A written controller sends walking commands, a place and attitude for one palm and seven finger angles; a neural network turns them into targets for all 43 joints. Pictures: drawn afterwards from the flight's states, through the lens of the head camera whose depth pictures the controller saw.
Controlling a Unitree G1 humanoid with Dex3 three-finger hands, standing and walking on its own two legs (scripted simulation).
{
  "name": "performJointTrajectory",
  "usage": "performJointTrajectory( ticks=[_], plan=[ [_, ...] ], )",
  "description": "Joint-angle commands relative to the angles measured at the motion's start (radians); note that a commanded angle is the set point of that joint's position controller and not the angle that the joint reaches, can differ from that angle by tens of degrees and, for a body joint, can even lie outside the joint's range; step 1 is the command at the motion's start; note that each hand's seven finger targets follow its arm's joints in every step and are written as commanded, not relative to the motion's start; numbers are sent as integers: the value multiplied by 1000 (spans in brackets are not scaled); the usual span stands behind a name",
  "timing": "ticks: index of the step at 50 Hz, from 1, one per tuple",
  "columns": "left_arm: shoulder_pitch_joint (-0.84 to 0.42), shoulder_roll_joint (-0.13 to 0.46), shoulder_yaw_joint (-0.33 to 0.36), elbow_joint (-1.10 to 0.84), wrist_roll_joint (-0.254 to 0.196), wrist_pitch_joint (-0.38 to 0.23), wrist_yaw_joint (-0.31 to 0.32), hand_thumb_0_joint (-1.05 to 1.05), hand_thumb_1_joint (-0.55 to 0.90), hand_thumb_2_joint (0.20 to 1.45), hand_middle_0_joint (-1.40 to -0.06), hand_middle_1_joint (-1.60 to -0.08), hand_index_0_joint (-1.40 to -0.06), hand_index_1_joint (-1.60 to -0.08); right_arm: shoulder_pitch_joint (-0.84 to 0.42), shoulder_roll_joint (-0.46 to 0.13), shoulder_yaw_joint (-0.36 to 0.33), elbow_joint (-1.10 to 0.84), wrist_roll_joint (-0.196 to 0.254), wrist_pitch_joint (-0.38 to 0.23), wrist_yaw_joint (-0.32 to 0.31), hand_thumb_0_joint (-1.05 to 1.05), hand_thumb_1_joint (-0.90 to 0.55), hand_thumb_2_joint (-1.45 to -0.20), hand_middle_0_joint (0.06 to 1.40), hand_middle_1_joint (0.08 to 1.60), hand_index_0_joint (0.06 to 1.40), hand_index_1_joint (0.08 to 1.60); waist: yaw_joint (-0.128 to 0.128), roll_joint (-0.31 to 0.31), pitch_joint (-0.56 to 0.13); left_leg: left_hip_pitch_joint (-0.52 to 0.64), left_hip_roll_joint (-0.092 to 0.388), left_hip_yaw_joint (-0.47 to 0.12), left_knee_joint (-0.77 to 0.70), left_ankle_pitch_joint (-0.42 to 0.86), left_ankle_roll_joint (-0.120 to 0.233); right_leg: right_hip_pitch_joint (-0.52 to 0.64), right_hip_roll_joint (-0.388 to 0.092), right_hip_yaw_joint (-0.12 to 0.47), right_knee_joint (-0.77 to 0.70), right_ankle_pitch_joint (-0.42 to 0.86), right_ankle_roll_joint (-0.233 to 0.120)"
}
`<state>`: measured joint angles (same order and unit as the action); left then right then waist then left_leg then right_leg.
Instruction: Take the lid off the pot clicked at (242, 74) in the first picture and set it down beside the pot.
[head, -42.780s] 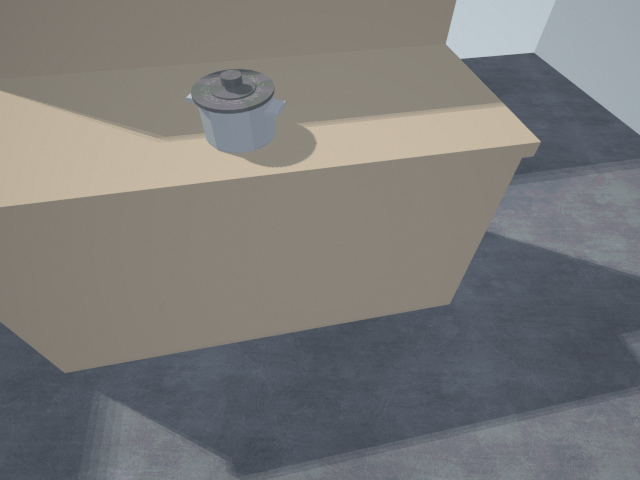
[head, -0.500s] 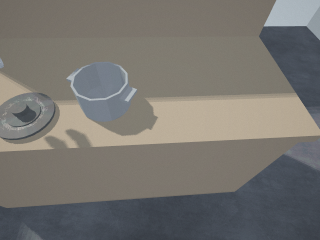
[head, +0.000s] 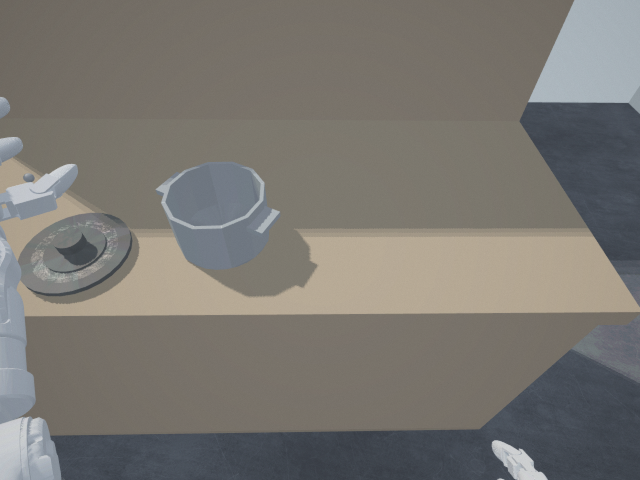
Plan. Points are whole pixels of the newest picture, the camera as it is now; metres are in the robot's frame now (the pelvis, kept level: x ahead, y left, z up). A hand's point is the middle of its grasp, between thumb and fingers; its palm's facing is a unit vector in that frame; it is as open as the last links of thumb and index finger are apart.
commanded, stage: draw the hand back to the body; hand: left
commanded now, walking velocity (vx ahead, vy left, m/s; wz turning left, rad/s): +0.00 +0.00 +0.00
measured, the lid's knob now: (70, 241) +0.45 +0.42 +0.00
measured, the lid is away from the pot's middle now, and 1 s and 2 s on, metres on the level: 0.24 0.24 0.24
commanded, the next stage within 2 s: step back with the hand held close in 1.36 s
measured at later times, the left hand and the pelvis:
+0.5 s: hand (31, 248) +0.28 +0.29 +0.19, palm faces +0.55 -0.80 -0.24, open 8.1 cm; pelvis -0.01 -0.02 +0.00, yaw +1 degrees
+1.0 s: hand (30, 332) +0.21 +0.26 +0.17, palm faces +0.46 -0.83 -0.31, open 7.5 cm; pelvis -0.01 +0.00 +0.00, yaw +1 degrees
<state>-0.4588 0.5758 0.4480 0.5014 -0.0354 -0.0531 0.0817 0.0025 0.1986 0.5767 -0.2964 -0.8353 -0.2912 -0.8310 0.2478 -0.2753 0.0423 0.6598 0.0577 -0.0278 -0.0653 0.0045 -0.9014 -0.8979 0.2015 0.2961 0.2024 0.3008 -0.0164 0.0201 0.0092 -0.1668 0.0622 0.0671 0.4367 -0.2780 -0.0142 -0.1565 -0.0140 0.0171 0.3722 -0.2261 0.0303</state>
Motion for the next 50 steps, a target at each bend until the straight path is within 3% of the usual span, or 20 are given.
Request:
performJointTrajectory(
  ticks=[1,3,5,6,11,14,15,18,20,21,25,27,30,34,37,40,41,43,47,50],
  plan=[
    [-286,292,75,-387,-24,-83,22,0,394,662,-261,-688,-261,-688,-89,-144,-62,-115,-7,-71,-5,0,-900,-900,200,300,200,300,33,102,-291,160,-19,20,-30,518,45,130,26,-51,-7,451,-51],
    [-170,283,102,-329,-31,-65,25,0,436,682,-256,-656,-256,-656,-85,-147,-67,-100,-10,-65,-5,0,-900,-900,200,300,200,300,43,18,-258,126,-26,32,-40,482,47,147,26,-53,-6,468,-48],
    [-150,259,92,-339,-33,-58,22,0,478,702,-251,-624,-251,-624,-97,-147,-69,-95,-10,-62,-8,0,-900,-900,200,300,200,300,42,-7,-223,117,-32,39,-52,431,49,135,25,-50,-17,448,-45],
    [-145,245,81,-341,-36,-62,19,0,500,712,-249,-607,-249,-607,-105,-145,-70,-92,-7,-62,-8,0,-900,-900,200,300,200,300,36,3,-198,116,-34,44,-52,401,50,123,23,-49,-31,430,-45],
    [-184,218,61,-607,-38,-96,29,0,605,761,-236,-527,-236,-527,-155,-120,-64,-112,-13,-98,-8,0,-900,-900,200,300,200,300,41,139,-282,208,-42,33,-56,440,48,147,24,-43,-39,426,-48],
    [-44,207,98,-497,-43,-75,39,0,668,791,-228,-478,-228,-478,-150,-120,-64,-91,-21,-96,-13,0,-900,-900,200,300,200,300,54,1,-199,162,-41,34,-74,385,48,131,33,-53,-50,388,-42],
    [-13,197,97,-469,-44,-67,36,0,689,801,-226,-462,-226,-462,-151,-120,-64,-88,-21,-92,-13,0,-900,-900,200,300,200,300,54,-17,-172,145,-43,37,-80,355,49,121,32,-49,-57,363,-39],
    [21,148,62,-531,-49,-78,26,0,752,831,-218,-413,-218,-413,-176,-108,-60,-102,-20,-92,-13,0,-900,-900,200,300,200,300,56,27,-151,151,-46,38,-90,323,49,115,28,-44,-72,329,-40],
    [26,124,46,-629,-51,-87,23,0,795,850,-213,-381,-213,-381,-192,-97,-58,-112,-26,-103,-12,0,-900,-900,200,300,200,300,58,67,-183,185,-48,35,-90,338,49,125,29,-44,-72,338,-40],
    [48,107,36,-645,-55,-93,21,0,816,860,-210,-365,-210,-365,-199,-95,-59,-117,-23,-107,-10,0,-900,-900,200,300,200,300,50,66,-175,188,-45,34,-89,323,48,113,29,-46,-80,316,-41],
    [121,151,106,-656,-57,-83,29,0,900,900,-200,-300,-200,-300,-199,-96,-59,-111,-34,-105,-17,0,-900,-900,200,300,200,300,68,0,-160,166,-47,26,-99,312,50,133,31,-45,-84,308,-39],
    [132,138,99,-728,-57,-99,29,0,900,900,-200,-300,-200,-300,-214,-86,-58,-117,-36,-111,-18,0,-900,-900,200,300,200,300,68,68,-172,183,-49,24,-100,306,45,133,28,-43,-87,295,-43],
    [182,58,36,-801,-58,-96,21,0,900,900,-200,-300,-200,-300,-222,-77,-55,-126,-40,-123,-16,0,-900,-900,200,300,200,300,66,92,-171,202,-48,25,-105,325,42,133,31,-48,-87,305,-43],
    [288,34,33,-803,-60,-88,20,0,900,900,-200,-300,-200,-300,-221,-79,-58,-123,-44,-126,-17,0,-900,-900,200,300,200,300,66,34,-121,181,-45,18,-112,292,44,113,35,-52,-98,263,-42],
    [334,42,50,-870,-60,-101,21,0,900,900,-200,-300,-200,-300,-229,-74,-58,-129,-48,-131,-17,0,-900,-900,200,300,200,300,71,55,-116,178,-45,10,-116,276,41,113,33,-50,-98,241,-44],
    [402,7,23,-913,-58,-97,14,0,900,900,-200,-300,-200,-300,-234,-69,-55,-138,-52,-134,-16,0,-900,-900,200,300,200,300,75,42,-99,170,-45,3,-123,262,40,115,34,-54,-100,217,-44],
    [421,-3,12,-943,-57,-104,13,0,900,900,-200,-300,-200,-300,-239,-65,-56,-142,-49,-138,-13,0,-900,-900,200,300,200,300,67,69,-99,178,-41,4,-121,251,38,106,32,-53,-102,204,-45],
    [493,-21,4,-927,-58,-98,11,0,900,900,-200,-300,-200,-300,-233,-64,-55,-140,-55,-139,-14,0,-900,-900,200,300,200,300,74,37,-76,160,-41,0,-124,247,39,105,34,-56,-103,201,-44],
    [538,-8,16,-1053,-52,-112,12,0,900,900,-200,-300,-200,-300,-235,-61,-57,-150,-59,-148,-10,0,-900,-900,200,300,200,300,77,80,-89,161,-41,-8,-122,232,34,110,32,-53,-102,185,-48],
    [614,-35,-7,-1084,-46,-104,8,0,900,900,-200,-300,-200,-300,-229,-56,-56,-152,-65,-152,-9,0,-900,-900,200,300,200,300,79,69,-82,163,-40,-6,-114,254,35,109,33,-54,-100,206,-47]
  ],
)
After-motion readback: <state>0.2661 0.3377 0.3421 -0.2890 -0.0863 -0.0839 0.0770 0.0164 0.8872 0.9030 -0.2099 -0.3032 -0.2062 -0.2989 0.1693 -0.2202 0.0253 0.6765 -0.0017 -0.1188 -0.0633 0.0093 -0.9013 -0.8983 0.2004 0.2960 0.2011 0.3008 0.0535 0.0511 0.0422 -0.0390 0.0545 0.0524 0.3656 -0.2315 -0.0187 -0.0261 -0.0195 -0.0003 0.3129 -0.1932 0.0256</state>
